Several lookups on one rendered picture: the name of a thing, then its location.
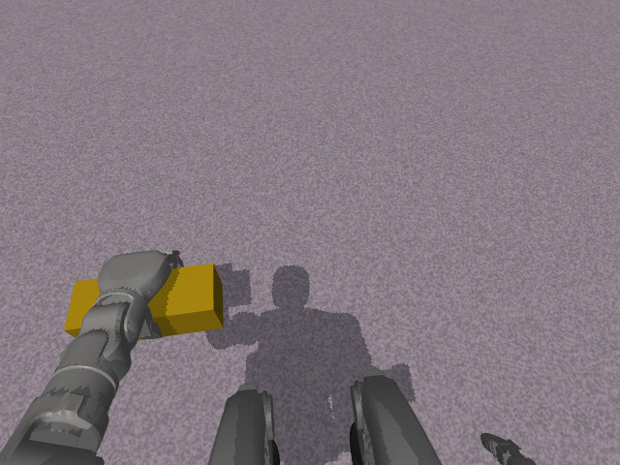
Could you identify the left robot hand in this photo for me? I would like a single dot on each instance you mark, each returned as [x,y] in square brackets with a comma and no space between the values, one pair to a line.
[144,273]

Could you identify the left robot arm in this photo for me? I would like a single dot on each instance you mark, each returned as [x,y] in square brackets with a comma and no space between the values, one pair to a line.
[67,423]

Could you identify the carton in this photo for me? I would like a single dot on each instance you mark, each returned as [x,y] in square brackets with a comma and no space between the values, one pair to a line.
[191,300]

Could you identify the right robot hand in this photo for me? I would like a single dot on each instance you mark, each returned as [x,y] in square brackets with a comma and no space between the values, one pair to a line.
[507,452]

